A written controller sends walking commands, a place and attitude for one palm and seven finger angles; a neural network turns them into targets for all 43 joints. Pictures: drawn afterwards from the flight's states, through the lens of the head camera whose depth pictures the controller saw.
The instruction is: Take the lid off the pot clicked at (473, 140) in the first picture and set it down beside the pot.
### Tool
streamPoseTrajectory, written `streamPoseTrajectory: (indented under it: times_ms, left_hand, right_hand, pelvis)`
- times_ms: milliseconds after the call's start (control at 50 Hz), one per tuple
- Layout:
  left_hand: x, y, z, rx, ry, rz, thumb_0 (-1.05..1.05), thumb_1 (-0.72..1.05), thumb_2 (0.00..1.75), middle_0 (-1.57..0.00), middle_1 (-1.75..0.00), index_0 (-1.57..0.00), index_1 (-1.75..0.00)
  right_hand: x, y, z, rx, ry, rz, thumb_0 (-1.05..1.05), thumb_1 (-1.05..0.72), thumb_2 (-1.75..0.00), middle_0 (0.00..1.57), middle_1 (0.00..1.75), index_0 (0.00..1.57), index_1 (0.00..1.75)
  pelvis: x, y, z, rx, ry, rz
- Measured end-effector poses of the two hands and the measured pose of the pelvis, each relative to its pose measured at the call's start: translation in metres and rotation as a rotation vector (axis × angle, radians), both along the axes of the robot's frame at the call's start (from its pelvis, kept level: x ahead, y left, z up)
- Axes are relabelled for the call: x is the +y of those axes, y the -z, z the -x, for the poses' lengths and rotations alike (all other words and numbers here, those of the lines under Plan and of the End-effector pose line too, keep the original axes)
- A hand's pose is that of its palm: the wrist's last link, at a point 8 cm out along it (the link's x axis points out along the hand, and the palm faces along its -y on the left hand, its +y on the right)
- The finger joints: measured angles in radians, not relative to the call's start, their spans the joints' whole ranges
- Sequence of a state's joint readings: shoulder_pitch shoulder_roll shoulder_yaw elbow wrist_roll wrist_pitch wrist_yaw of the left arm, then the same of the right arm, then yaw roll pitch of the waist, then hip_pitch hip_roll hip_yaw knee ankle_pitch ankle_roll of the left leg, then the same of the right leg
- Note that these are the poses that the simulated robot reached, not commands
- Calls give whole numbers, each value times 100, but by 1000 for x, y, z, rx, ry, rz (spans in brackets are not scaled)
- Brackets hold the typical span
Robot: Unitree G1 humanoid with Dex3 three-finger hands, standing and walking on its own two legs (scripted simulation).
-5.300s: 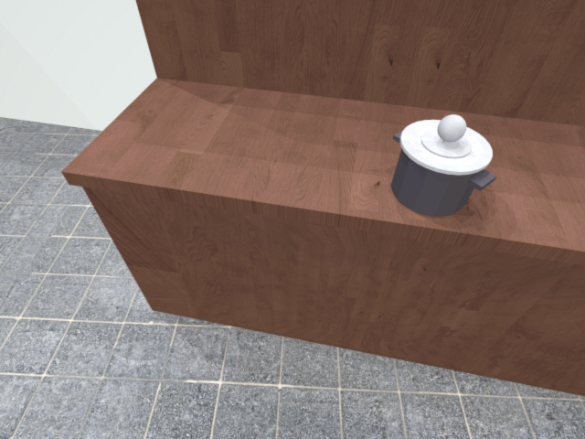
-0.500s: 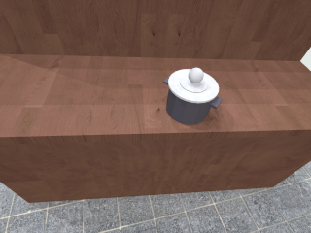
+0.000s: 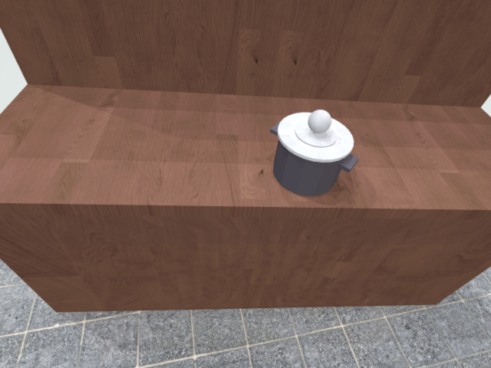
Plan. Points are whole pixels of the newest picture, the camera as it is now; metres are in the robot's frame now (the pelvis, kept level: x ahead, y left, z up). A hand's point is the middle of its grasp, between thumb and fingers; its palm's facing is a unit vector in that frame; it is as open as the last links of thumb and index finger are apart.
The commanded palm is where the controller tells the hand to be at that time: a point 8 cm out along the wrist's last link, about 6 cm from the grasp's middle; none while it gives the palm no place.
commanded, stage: look again from close up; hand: left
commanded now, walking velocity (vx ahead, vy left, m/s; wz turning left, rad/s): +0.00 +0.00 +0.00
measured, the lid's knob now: (319, 121) +0.61 -0.10 +0.10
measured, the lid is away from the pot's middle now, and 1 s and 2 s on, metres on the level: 0.00 0.00 0.00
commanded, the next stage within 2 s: shuffle to correct the standing spot in 1.66 s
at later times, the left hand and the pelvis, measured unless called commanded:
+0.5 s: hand out of the picture -0.11 +0.13 -0.20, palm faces +0.08 -0.99 -0.12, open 7.4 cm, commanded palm none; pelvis -0.05 -0.01 -0.01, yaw +1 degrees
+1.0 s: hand out of the picture -0.14 +0.23 -0.20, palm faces +0.07 -0.98 -0.20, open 7.4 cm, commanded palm none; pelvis -0.15 +0.04 -0.02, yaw -1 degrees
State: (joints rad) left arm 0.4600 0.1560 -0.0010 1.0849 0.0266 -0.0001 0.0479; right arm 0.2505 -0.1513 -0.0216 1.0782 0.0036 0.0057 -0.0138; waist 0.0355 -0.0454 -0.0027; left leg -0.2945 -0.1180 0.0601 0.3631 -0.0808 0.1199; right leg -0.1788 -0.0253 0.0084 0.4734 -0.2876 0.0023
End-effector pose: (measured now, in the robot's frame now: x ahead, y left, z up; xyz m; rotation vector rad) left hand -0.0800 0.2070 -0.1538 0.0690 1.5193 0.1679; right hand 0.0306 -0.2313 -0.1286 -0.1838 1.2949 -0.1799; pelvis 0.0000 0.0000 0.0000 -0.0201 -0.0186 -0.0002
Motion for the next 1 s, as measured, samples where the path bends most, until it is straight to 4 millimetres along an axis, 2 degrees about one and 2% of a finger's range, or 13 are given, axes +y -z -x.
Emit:
streamPoseTrajectory:
  times_ms: [220, 380, 460, 520, 600, 640, 680, 720, 740, 800, 840, 920, 1000]
  left_hand:
    - [-13, -1, 14, -15, -10, 5, 0, 91, 90, -20, -30, -20, -30]
    - [-21, -3, 33, -17, -23, 6, 0, 91, 90, -20, -30, -20, -30]
    - [-24, 5, 39, -12, -22, 22, 0, 91, 90, -20, -30, -20, -30]
    - [-21, 20, 31, -30, -8, 39, 0, 91, 90, -20, -30, -20, -30]
    - [-11, 33, 3, -105, 20, 50, 1, 91, 90, -20, -30, -20, -30]
    - [-5, 30, -9, -156, 25, 38, 1, 91, 90, -20, -30, -20, -30]
    - [3, 22, -12, -207, 8, 19, 0, 91, 90, -20, -30, -20, -30]
    - [12, 11, 0, -240, -32, -4, 0, 91, 90, -20, -30, -20, -30]
    - [18, 6, 13, -248, -58, -20, 0, 91, 90, -20, -30, -20, -30]
    - [32, 15, 63, -160, -53, -77, 0, 91, 90, -20, -30, -20, -30]
    - [42, 17, 83, -70, -26, -83, 0, 91, 90, -20, -30, -20, -30]
    - [60, 15, 80, -103, 25, -86, 1, 91, 90, -20, -30, -20, -30]
    - [75, 12, 64, -185, 28, -65, 1, 91, 90, -20, -30, -20, -30]
  right_hand:
    - [-4, 3, 27, 17, 14, -11, 1, -93, -90, 20, 30, 20, 30]
    - [-8, 5, 53, 41, 27, -23, 1, -93, -90, 20, 30, 20, 30]
    - [-6, 8, 71, 47, 52, -20, 1, -92, -90, 20, 30, 20, 30]
    - [-1, 12, 91, 54, 81, -9, 1, -92, -90, 20, 30, 20, 30]
    - [12, 17, 125, 86, 118, -2, 0, -91, -90, 20, 30, 20, 30]
    - [20, 17, 140, 115, 123, -13, 0, -91, -90, 20, 30, 20, 30]
    - [26, 16, 147, 142, 107, -30, 0, -91, -90, 20, 30, 20, 30]
    - [30, 15, 145, 150, 75, -41, 1, -91, -90, 20, 30, 20, 30]
    - [30, 16, 140, 145, 58, -43, 1, -91, -90, 20, 30, 20, 30]
    - [18, 26, 127, 92, 53, 5, 2, -93, -90, 21, 30, 20, 30]
    - [14, 21, 125, 18, 64, 22, 3, -94, -90, 20, 30, 20, 30]
    - [18, 4, 134, -66, 71, 42, 2, -93, -90, 20, 30, 20, 30]
    - [37, 9, 152, -44, 31, 35, 1, -92, -90, 20, 30, 20, 30]
  pelvis:
    - [-8, -1, 17, -12, -6, -5]
    - [-15, -2, 35, -21, -10, 0]
    - [-15, 2, 44, -36, -12, 21]
    - [-12, 11, 49, -58, -13, 43]
    - [-5, 18, 59, -62, 4, 49]
    - [-2, 17, 68, -51, 4, 43]
    - [1, 13, 78, -38, -3, 34]
    - [5, 8, 86, -32, -15, 32]
    - [8, 7, 90, -30, -24, 27]
    - [15, 21, 110, -21, -24, 2]
    - [20, 21, 118, -33, -62, 34]
    - [29, 15, 129, -19, -4, -16]
    - [44, 15, 149, -16, 12, -49]
